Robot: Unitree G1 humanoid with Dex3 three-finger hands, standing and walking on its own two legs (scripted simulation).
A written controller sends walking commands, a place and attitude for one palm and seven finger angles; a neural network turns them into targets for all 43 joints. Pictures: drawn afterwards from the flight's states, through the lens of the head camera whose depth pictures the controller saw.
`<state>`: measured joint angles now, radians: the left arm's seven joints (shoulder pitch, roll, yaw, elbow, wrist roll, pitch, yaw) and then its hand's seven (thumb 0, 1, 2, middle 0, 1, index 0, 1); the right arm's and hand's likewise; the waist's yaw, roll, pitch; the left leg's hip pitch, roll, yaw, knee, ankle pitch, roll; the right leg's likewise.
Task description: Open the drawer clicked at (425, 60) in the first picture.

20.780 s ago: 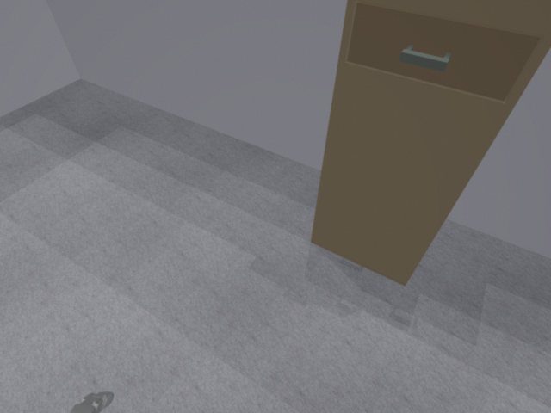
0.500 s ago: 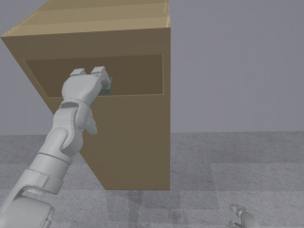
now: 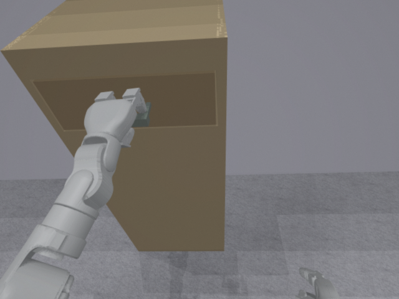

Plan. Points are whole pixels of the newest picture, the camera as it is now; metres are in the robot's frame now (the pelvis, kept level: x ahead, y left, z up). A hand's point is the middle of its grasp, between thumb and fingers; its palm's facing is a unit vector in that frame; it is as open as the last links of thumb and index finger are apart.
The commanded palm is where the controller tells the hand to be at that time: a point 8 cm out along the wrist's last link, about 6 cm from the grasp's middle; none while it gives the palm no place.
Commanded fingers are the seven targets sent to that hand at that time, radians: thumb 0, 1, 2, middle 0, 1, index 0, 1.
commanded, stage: close the thumb around the handle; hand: left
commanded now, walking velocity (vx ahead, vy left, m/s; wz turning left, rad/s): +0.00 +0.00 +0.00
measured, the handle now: (127, 114) +0.46 +0.19 +0.15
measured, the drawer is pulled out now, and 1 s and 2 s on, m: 0.00 0.02 0.19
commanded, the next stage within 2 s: pull the drawer open in 0.10 s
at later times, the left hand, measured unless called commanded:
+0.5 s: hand (122, 141) +0.38 +0.18 +0.15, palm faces +0.11 -0.12 -0.99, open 7.1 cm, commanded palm +0.32 +0.19 +0.19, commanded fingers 0.00 0.90 0.90 -0.40 -1.35 -0.40 -1.35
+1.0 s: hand (121, 145) +0.37 +0.18 +0.15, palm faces +0.11 -0.13 -0.99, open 7.1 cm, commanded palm +0.33 +0.19 +0.19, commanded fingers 0.00 0.90 0.90 -0.40 -1.35 -0.40 -1.35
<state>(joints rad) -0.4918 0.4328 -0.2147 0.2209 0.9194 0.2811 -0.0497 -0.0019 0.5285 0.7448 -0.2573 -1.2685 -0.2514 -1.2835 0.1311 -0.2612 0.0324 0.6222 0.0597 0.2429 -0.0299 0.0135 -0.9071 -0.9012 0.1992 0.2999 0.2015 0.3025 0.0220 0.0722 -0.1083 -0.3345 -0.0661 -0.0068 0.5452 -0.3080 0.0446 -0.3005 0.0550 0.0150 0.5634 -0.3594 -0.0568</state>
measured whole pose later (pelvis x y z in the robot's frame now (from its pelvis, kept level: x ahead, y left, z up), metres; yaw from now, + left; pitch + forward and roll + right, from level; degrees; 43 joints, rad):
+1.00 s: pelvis +0.00 -0.01 +0.00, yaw +0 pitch +4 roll +1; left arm -0.41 0.42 -0.22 0.12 0.90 0.31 -0.06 0.01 0.60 0.88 -0.20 -1.20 -0.22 -1.25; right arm 0.06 -0.24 0.06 0.62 0.05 0.23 -0.03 0.01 -0.91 -0.90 0.20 0.30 0.20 0.30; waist 0.04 0.07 -0.11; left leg -0.31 -0.06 -0.01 0.54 -0.30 0.04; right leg -0.28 0.06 0.01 0.56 -0.36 -0.06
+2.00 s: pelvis -0.01 +0.00 +0.00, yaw -3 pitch +1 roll +1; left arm 0.47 0.45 -0.11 -0.65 0.82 0.25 0.08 0.00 0.77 0.86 -0.17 -1.12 -0.27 -1.27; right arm 0.05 -0.27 0.06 0.52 0.04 0.24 0.09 0.02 -0.91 -0.90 0.20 0.30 0.20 0.30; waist 0.07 0.12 -0.11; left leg -0.24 -0.04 0.03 0.54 -0.31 0.04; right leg -0.21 0.08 0.06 0.55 -0.34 -0.06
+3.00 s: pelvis -0.03 +0.00 +0.00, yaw -2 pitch -1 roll +0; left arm 0.68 0.52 -0.07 -0.76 0.82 0.13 0.16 -0.02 0.72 0.91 -0.22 -1.14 -0.29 -1.31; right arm 0.09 -0.29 0.04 0.53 0.03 0.18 0.06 0.02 -0.91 -0.90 0.20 0.30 0.20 0.30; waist 0.12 0.12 -0.08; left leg -0.26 -0.03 0.02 0.59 -0.32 0.03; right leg -0.22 0.09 0.04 0.57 -0.34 -0.06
